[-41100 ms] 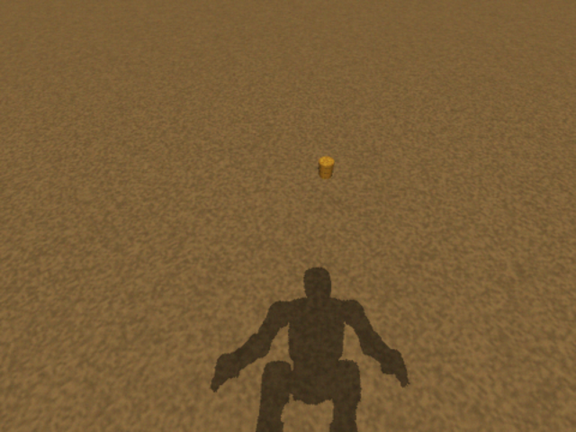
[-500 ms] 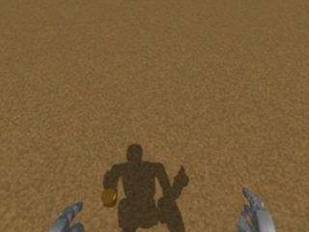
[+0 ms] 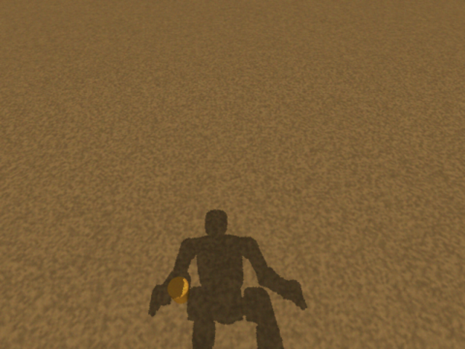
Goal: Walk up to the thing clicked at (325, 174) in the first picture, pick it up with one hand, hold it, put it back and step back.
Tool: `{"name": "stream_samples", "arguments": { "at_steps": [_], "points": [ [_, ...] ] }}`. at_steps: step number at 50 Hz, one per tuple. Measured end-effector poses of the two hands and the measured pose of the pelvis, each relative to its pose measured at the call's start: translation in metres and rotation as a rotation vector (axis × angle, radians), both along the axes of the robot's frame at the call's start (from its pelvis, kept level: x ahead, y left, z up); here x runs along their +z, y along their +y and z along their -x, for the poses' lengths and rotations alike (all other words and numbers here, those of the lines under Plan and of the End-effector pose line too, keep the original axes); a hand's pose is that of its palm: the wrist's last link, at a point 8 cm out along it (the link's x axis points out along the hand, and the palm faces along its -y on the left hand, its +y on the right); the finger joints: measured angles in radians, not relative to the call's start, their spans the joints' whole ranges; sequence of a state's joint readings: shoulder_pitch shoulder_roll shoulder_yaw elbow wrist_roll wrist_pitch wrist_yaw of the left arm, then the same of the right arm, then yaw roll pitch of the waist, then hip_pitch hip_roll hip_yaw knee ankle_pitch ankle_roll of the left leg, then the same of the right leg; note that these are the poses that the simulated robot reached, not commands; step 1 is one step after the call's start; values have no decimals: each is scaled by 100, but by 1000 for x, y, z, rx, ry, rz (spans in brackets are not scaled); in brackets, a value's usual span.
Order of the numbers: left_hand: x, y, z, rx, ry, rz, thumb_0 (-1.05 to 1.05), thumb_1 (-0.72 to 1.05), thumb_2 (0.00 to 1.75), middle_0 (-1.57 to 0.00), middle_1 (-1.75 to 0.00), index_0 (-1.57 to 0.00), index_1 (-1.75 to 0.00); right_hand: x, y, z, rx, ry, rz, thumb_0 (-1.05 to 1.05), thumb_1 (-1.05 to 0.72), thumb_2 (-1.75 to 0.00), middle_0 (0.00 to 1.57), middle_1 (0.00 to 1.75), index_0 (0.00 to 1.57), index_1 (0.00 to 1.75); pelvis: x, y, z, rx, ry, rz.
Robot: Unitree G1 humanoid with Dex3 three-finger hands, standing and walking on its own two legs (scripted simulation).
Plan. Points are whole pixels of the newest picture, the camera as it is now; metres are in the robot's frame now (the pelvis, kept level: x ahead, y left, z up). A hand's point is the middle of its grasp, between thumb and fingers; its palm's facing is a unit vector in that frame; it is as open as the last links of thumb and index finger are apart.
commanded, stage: stand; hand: left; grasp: from above
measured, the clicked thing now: (179, 291) +0.47 +0.26 -0.71
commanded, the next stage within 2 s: none
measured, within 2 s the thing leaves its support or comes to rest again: neither
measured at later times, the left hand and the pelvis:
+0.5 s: hand out of the picture +0.03 +0.24 -0.14, palm faces +0.05 -0.93 -0.35, open 7.4 cm; pelvis -0.01 -0.01 +0.02, yaw +1 degrees
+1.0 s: hand out of the picture +0.06 +0.23 -0.14, palm faces +0.04 -0.94 -0.34, open 7.4 cm; pelvis +0.00 -0.02 +0.02, yaw +1 degrees
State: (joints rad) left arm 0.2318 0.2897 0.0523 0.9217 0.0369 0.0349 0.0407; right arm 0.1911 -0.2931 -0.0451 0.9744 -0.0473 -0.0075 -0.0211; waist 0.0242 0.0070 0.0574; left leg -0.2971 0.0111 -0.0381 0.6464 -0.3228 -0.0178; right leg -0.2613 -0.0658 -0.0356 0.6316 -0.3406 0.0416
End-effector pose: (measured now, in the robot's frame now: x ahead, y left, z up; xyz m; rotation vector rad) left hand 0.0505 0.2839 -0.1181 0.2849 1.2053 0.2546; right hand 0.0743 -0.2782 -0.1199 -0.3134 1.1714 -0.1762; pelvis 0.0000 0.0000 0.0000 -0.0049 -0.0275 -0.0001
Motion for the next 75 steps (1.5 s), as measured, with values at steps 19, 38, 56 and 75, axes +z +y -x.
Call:
{"name": "stream_samples", "arguments": {
  "at_steps": [19, 38, 56, 75],
  "points": [
    [11, -1, 29, 33, 74, 7, 0, 90, 90, -21, -30, -20, -30, 8, -1, 19, -25, 58, -25, 0, -90, -89, 20, 30, 20, 30, 17, -4, 9, 14, -49, 1],
    [16, -4, 20, 31, 89, 1, 0, 90, 90, -21, -30, -20, -30, 9, -18, 26, -25, 100, -12, 0, -90, -89, 20, 30, 20, 30, 20, -13, 6, 13, -39, 0],
    [18, -9, -10, 18, 60, 10, 0, 90, 90, -21, -30, -20, -30, 12, -23, 4, -10, 84, -3, 0, -90, -89, 20, 30, 20, 30, 21, -16, -5, 8, -23, -3],
    [21, -7, -21, 2, 34, 5, 0, 90, 90, -21, -30, -20, -30, 17, -29, -6, -12, 61, 3, 0, -90, -89, 20, 30, 20, 30, 22, -18, -8, 8, -20, -2]
  ]
}}
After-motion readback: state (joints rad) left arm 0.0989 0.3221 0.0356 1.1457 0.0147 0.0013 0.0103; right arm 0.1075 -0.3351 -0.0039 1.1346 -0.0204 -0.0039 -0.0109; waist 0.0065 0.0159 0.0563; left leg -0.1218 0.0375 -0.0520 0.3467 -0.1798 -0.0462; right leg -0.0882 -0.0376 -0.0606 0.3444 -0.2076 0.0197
